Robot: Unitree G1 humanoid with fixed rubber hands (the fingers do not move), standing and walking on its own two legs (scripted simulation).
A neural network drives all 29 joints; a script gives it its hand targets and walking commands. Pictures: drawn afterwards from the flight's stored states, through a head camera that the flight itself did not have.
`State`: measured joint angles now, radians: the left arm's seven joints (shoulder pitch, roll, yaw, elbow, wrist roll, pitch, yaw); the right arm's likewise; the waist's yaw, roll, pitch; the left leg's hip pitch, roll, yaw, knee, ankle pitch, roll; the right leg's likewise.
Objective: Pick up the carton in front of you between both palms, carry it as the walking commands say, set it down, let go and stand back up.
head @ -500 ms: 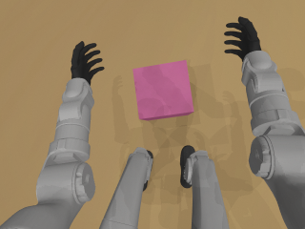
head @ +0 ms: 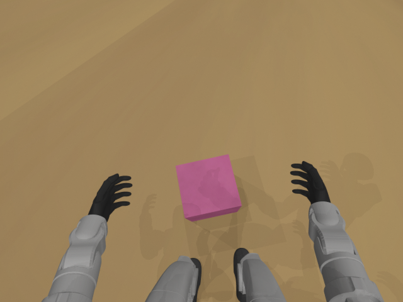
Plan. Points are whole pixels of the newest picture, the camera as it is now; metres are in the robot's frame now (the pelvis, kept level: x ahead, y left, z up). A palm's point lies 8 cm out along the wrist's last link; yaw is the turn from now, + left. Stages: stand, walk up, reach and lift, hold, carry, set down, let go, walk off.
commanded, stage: let go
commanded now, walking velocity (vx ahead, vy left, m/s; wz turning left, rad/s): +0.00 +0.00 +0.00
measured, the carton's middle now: (208, 190) +0.40 +0.05 -0.61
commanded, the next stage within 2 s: stand in 0.82 s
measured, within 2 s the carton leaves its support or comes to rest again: neither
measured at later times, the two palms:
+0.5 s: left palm (83, 245) +0.19 +0.24 -0.02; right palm (362, 263) +0.20 -0.23 -0.03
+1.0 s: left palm (62, 254) +0.18 +0.28 -0.04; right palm (388, 285) +0.17 -0.27 -0.04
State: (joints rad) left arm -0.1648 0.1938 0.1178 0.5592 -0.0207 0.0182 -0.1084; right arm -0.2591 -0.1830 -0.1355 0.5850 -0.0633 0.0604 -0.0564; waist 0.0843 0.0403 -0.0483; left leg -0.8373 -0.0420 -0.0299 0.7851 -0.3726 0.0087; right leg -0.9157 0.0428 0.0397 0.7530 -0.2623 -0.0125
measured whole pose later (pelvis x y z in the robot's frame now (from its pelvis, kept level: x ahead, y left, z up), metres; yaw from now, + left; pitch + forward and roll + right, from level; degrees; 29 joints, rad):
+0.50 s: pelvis +0.04 +0.00 +0.04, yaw +1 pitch +0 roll -1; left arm 0.21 0.21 0.03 0.44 0.00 0.08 -0.07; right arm 0.24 -0.23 -0.05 0.44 0.01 0.08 0.06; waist 0.01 0.02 0.05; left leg -0.11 -0.03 -0.07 0.43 -0.31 0.02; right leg -0.19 0.04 0.02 0.41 -0.22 -0.01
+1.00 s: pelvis +0.03 +0.00 +0.04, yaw +1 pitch -1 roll +0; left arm 0.17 0.31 0.05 0.62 0.04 0.04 0.01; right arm 0.23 -0.31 -0.06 0.63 -0.04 0.03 0.00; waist 0.00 0.00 0.02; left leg -0.15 -0.04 -0.06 0.53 -0.35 0.02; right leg -0.24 0.03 0.02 0.53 -0.28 -0.01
